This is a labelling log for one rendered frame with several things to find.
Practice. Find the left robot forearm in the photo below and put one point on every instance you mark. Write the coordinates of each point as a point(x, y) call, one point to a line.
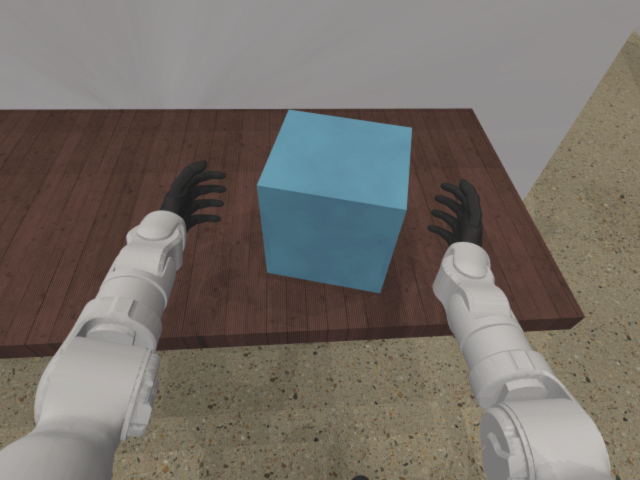
point(135, 292)

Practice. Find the robot left hand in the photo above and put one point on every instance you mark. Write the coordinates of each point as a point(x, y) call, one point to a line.
point(184, 189)

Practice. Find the table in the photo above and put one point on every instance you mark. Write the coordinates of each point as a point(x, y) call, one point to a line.
point(74, 182)

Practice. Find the right robot upper arm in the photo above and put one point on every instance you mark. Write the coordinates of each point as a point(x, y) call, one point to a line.
point(544, 439)

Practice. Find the right robot forearm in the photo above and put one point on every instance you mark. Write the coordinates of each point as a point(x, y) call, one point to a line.
point(502, 364)

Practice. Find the robot right hand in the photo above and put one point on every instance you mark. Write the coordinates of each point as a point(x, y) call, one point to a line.
point(468, 227)

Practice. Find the left robot upper arm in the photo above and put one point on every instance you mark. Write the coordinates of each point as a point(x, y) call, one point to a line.
point(101, 393)

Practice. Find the carton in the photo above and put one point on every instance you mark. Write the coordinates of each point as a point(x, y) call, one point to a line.
point(333, 197)

